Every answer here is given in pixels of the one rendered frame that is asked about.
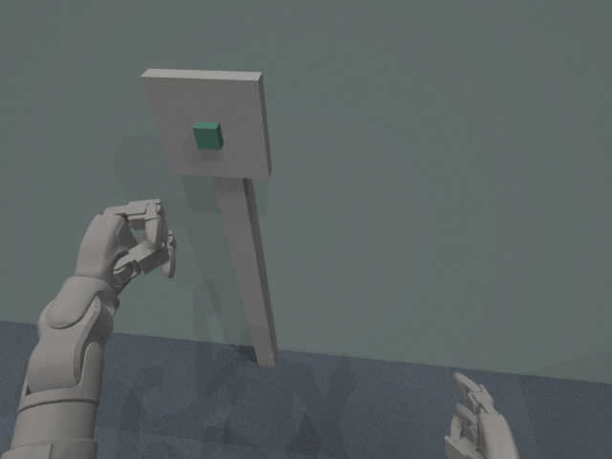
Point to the left robot forearm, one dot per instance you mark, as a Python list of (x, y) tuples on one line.
[(58, 405)]

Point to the button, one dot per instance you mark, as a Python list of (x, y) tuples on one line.
[(208, 135)]

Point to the left robot hand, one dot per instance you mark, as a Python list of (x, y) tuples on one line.
[(109, 251)]

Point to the panel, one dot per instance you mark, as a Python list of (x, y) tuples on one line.
[(180, 98)]

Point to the right robot hand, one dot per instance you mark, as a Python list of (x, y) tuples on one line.
[(489, 432)]

